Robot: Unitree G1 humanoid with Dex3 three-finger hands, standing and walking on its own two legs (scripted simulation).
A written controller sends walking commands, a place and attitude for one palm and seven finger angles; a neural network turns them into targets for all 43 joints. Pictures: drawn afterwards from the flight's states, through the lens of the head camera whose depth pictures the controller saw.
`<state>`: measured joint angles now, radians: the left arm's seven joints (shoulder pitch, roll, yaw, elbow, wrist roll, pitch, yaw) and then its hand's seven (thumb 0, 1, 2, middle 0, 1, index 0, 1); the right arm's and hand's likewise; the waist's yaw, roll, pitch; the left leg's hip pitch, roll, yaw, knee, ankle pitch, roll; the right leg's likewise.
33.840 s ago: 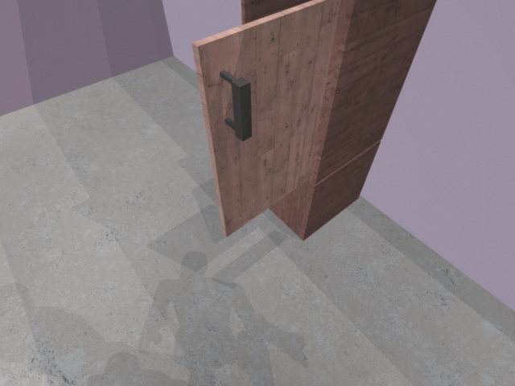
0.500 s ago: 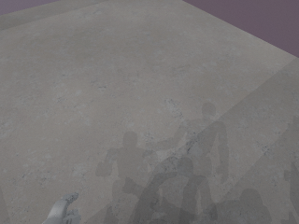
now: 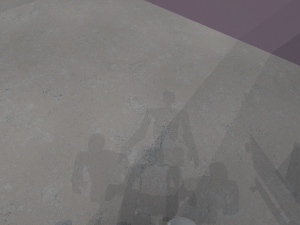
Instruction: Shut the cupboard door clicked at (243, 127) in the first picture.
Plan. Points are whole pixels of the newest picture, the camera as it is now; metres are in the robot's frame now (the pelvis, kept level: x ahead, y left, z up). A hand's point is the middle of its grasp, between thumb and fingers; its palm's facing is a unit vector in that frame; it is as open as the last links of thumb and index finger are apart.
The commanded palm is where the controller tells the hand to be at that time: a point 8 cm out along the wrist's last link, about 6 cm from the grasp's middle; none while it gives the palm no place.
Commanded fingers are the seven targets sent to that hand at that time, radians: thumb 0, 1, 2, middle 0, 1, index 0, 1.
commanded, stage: turn to face it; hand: left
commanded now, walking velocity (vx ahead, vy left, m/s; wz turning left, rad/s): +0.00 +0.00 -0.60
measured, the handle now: out of the picture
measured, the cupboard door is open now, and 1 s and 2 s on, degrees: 56 56 56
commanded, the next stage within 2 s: take the last steps up to it in 1.86 s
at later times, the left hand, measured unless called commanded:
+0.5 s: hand (96, 214) +0.16 +0.17 -0.18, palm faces -0.25 -0.95 -0.20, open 7.4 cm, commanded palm none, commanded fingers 0.00 0.90 0.90 -0.20 -0.30 -0.20 -0.30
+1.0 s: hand (127, 188) +0.24 +0.08 -0.16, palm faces -0.55 -0.79 -0.27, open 7.3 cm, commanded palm none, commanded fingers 0.00 0.90 0.90 -0.20 -0.30 -0.20 -0.30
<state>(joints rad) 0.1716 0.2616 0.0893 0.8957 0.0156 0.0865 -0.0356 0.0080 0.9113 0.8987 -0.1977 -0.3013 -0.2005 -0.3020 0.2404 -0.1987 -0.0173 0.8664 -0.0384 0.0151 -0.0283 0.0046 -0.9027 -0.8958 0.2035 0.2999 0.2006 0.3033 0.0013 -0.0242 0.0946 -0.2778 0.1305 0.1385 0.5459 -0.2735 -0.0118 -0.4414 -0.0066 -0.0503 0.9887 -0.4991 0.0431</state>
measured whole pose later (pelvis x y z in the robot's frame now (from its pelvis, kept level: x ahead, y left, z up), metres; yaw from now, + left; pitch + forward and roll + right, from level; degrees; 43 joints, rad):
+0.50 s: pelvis +0.03 -0.01 -0.01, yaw -17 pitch +2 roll -1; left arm 0.20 0.23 0.07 0.90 0.01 0.06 -0.01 0.01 0.91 0.90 -0.20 -0.30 -0.20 -0.30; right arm 0.17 -0.23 -0.04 0.85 -0.01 0.02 -0.02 0.01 -0.91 -0.90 0.20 0.30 0.20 0.30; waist 0.00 -0.03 0.06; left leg -0.34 0.04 0.03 0.58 -0.28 -0.04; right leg -0.31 0.06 0.10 0.60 -0.32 0.00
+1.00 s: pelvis +0.04 -0.03 +0.00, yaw -35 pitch +1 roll +0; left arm 0.15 0.23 0.06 0.89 0.02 0.04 0.00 0.00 0.91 0.90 -0.20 -0.30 -0.20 -0.30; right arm 0.20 -0.27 -0.06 0.90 -0.02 0.07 -0.02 0.01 -0.91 -0.90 0.20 0.30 0.20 0.30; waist -0.02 0.02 0.10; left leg -0.47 0.08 0.05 1.04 -0.47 -0.08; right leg -0.26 0.01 0.01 0.54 -0.30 -0.01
